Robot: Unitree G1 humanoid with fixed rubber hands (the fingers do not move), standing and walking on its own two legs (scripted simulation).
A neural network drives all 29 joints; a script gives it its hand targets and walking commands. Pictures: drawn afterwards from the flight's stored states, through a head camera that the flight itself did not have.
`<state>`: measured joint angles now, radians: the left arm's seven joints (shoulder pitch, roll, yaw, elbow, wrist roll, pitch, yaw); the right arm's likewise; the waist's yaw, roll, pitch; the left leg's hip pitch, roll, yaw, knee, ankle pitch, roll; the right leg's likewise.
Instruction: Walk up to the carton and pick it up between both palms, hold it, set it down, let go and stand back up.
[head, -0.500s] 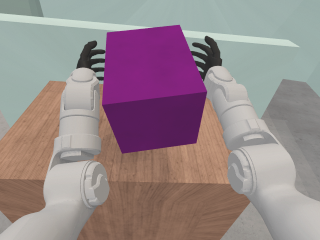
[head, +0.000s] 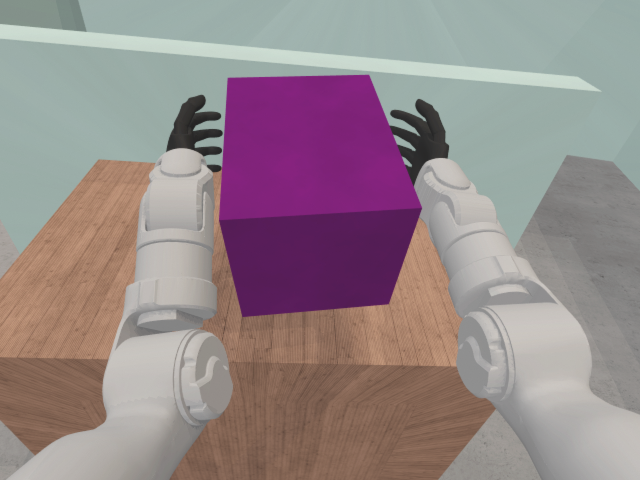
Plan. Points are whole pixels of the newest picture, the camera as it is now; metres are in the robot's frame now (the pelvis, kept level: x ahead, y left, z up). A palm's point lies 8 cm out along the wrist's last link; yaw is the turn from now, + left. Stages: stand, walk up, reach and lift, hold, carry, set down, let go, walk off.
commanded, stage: set down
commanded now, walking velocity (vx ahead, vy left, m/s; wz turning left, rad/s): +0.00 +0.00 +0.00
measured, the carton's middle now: (308, 191) +0.45 +0.03 +0.19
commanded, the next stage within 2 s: none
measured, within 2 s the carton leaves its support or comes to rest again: neither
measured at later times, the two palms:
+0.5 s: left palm (200, 179) +0.43 +0.16 +0.21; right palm (421, 180) +0.45 -0.12 +0.22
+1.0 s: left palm (213, 189) +0.43 +0.15 +0.19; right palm (425, 190) +0.46 -0.14 +0.19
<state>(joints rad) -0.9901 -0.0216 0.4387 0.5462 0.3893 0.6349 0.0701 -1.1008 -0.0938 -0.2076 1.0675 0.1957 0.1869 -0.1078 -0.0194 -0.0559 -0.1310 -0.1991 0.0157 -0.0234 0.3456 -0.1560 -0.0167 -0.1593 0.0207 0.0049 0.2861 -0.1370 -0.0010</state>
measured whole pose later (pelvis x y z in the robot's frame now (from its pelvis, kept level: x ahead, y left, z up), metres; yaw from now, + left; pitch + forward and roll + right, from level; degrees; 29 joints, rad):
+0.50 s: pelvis +0.01 +0.00 +0.00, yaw +0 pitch +1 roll -1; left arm -0.96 -0.05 0.45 0.55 0.39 0.56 0.09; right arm -1.10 -0.09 -0.26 1.13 0.13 0.11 -0.06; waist -0.02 -0.06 -0.07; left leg -0.20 0.02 -0.02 0.35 -0.17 -0.02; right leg -0.16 0.02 0.00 0.29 -0.15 0.00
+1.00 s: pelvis +0.02 +0.00 +0.00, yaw +0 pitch +2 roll -1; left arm -0.93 -0.12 0.51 0.55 0.41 0.49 0.11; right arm -1.08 -0.09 -0.36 1.14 0.01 0.08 0.01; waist -0.02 -0.04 -0.06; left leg -0.20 0.02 -0.02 0.35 -0.18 -0.02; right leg -0.16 0.02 0.00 0.29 -0.16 0.00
